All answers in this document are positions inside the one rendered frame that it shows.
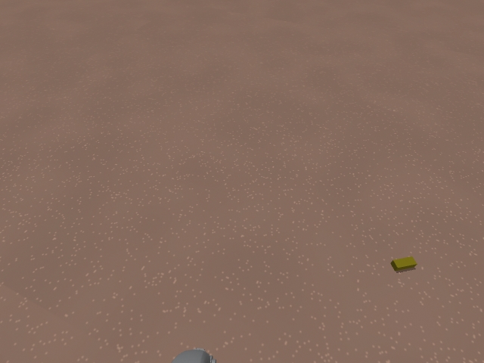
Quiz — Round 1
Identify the small box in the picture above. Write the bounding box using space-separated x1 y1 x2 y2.
390 256 417 271

